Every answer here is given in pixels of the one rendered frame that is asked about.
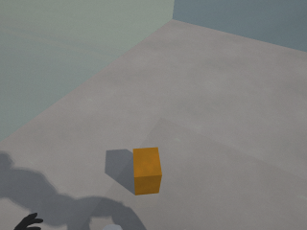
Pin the carton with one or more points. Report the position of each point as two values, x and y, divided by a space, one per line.
146 171

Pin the robot left hand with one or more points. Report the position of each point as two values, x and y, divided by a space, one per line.
29 220

